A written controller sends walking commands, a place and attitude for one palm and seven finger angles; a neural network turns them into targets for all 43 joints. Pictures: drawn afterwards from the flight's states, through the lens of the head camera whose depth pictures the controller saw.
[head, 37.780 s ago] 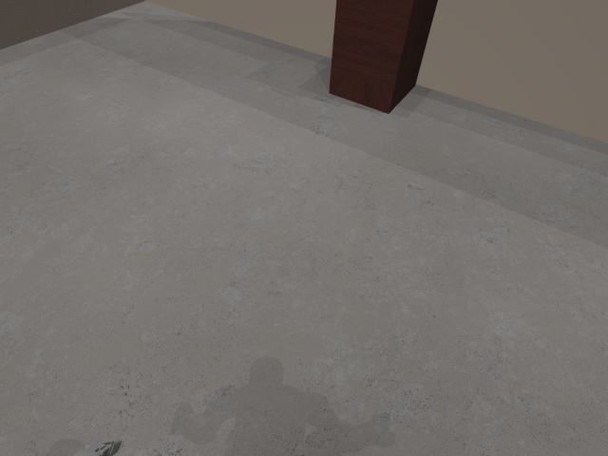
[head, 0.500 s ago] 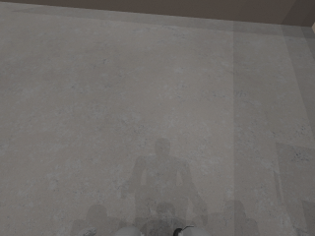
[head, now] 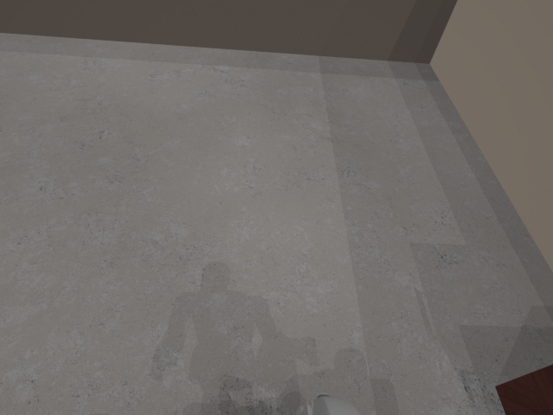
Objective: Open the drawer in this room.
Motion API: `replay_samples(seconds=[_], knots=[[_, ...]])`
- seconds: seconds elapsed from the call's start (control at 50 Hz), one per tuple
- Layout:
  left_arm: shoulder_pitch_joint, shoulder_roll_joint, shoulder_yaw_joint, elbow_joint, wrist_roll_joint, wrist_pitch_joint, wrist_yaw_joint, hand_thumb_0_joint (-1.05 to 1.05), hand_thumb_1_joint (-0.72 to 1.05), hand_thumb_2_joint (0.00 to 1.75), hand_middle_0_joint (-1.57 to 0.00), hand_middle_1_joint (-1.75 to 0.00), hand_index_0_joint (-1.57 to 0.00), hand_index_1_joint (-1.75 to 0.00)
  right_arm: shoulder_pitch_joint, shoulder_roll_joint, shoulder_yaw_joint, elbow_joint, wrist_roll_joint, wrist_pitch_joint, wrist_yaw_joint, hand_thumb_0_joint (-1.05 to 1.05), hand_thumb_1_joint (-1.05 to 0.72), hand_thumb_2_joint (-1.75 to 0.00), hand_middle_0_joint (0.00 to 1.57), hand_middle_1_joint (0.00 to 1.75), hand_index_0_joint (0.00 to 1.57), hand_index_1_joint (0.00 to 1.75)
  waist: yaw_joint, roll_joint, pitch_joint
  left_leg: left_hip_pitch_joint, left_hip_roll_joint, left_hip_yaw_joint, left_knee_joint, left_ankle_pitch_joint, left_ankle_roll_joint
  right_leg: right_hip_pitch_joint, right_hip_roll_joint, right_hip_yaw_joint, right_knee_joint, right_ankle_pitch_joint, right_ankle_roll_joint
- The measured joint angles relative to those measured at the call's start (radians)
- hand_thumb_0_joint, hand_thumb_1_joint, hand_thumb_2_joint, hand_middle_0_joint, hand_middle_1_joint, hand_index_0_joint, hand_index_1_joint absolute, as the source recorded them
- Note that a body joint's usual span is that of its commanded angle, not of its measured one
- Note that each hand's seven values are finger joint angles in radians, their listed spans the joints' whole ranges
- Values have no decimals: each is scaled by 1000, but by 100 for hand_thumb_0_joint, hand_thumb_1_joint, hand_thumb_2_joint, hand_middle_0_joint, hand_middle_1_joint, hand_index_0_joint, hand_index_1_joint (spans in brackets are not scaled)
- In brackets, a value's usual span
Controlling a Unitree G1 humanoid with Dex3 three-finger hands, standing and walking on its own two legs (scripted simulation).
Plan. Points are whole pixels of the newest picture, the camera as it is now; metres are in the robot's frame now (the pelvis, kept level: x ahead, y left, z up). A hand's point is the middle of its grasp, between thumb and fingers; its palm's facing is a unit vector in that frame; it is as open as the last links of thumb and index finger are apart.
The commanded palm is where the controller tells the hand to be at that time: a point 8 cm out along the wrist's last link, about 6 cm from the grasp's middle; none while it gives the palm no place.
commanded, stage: turn to face it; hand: left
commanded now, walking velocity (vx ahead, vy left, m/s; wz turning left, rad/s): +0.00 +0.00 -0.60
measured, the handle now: out of the picture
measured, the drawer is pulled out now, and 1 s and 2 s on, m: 0.00 0.00 0.00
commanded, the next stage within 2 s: none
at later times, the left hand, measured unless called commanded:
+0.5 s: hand (230, 387) +0.19 +0.09 -0.16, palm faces -0.32 -0.91 -0.26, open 7.4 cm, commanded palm none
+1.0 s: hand (210, 374) +0.21 +0.13 -0.17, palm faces -0.53 -0.83 -0.20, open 7.4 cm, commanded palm none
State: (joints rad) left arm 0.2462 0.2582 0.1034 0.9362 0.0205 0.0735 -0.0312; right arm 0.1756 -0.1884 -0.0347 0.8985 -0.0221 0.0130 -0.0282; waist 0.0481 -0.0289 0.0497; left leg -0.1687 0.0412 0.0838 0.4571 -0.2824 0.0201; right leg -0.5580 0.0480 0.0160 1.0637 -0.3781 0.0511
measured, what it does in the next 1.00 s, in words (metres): steps on the spot, turning right: right foot, then left foot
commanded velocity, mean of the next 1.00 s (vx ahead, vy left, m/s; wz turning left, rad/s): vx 0.00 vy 0.00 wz -0.60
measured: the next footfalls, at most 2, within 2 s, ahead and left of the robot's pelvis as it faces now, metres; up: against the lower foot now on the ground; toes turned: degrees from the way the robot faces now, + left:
right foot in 0.30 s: +0.04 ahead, -0.16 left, +0.00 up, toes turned -19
left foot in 0.76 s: +0.12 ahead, +0.05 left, +0.00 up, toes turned -27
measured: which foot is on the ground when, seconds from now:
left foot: down 0.00-0.30, up 0.32-0.74, down 0.76-1.00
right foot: up 0.00-0.28, down 0.30-0.78, up 0.80-1.00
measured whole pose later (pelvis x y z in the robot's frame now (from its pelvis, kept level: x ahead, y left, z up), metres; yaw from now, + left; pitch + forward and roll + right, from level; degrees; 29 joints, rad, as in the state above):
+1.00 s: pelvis +0.03 -0.02 +0.00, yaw -37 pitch -1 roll -3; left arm 0.22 0.28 0.10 0.93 0.02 0.08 -0.04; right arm 0.20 -0.17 -0.03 0.88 -0.02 0.00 -0.02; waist 0.03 -0.03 0.09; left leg -0.19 0.09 0.17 0.47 -0.27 0.02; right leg -0.51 -0.02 0.01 1.14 -0.40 0.08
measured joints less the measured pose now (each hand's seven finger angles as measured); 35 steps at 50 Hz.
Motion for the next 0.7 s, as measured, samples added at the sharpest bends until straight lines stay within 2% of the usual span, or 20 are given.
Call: replay_samples(seconds=[0.06, 0.12, 0.18, 0.26, 0.28, 0.3, 0.32, 0.36, 0.42, 0.56, 0.7], knots=[[-14, 10, 2, -8, -2, 2, -2, 1, 91, 90, -19, -30, -20, -30, 16, 8, -1, 5, -1, -8, 0, 1, -91, -90, 20, 30, 20, 30, -5, 5, 6, 21, 20, 38, -8, -6, -2, 7, -48, -12, 58, 3, 20], [-37, 14, 1, -11, -3, 8, -2, 1, 91, 90, -19, -30, -20, -30, 35, 15, -5, 10, -1, -13, 4, 1, -90, -90, 20, 30, 20, 30, -16, 9, 18, 32, 43, 78, 2, -22, -10, 38, -85, -29, 14, -11, 30], [-70, 9, -6, -16, -3, 12, -4, 1, 91, 90, -19, -30, -19, -30, 52, 14, -14, 20, -4, -11, 10, 1, -90, -90, 20, 30, 20, 30, -32, 20, 34, 34, 72, 119, 28, -45, -25, 88, -107, -57, -105, -25, 24], [-116, -2, -19, -34, -3, 1, -7, 1, 91, 90, -19, -30, -19, -30, 74, -4, -29, 38, -6, -2, 19, 1, -90, -90, 20, 30, 20, 30, -59, 41, 55, 21, 117, 174, 99, -94, -57, 174, -97, -100, -301, -20, -3], [-127, -4, -24, -41, -3, -7, -8, 1, 91, 90, -19, -30, -19, -30, 84, -12, -33, 41, -4, -1, 21, 1, -90, -90, 20, 30, 20, 30, -64, 47, 58, 11, 130, 184, 132, -112, -68, 207, -89, -112, -376, 23, -12], [-135, -1, -30, -50, -2, -21, -9, 1, 91, 90, -19, -30, -19, -30, 99, -20, -37, 43, 0, 2, 24, 1, -90, -90, 20, 30, 20, 30, -68, 46, 56, -14, 141, 188, 192, -132, -77, 242, -87, -118, -451, 119, -31], [-148, -8, -34, -54, -2, -38, -4, 1, 91, 90, -19, -30, -19, -30, 98, -33, -40, 49, 4, 11, 25, 1, -90, -90, 20, 30, 20, 30, -69, 60, 66, -57, 151, 159, 297, -177, -85, 234, -75, -118, -440, 135, -54], [-164, -24, -42, -64, -11, -56, 10, 1, 91, 90, -19, -30, -20, -30, 85, -57, -42, 58, 10, 37, 14, 1, -91, -90, 20, 30, 20, 30, -77, 76, 88, -154, 121, 59, 517, -260, -92, 224, -60, -110, -403, 85, -85], [-159, -39, -49, -73, -13, -50, 25, 0, 91, 90, -20, -30, -20, -30, 54, -74, -43, 59, 6, 56, 8, 1, -91, -90, 20, 30, 20, 30, -73, 71, 96, -258, 83, -12, 680, -225, -103, 241, -42, -76, -442, 84, -98], [-111, -48, -56, -56, -5, -36, 24, 0, 90, 90, -20, -30, -20, -30, -6, -69, -36, 12, 0, 46, 19, 1, -91, -90, 20, 30, 19, 30, -60, 39, 71, -334, 56, -60, 609, -109, -118, 264, -7, 5, -537, 152, -103], [-57, -34, -47, -48, 0, -26, 19, 1, 90, 90, -20, -30, -20, -30, -46, -46, -22, -19, 10, 28, 20, 1, -91, -90, 20, 30, 20, 30, -26, 11, 47, -241, 8, -67, 369, -128, -100, 248, 26, 78, -545, 169, -86]])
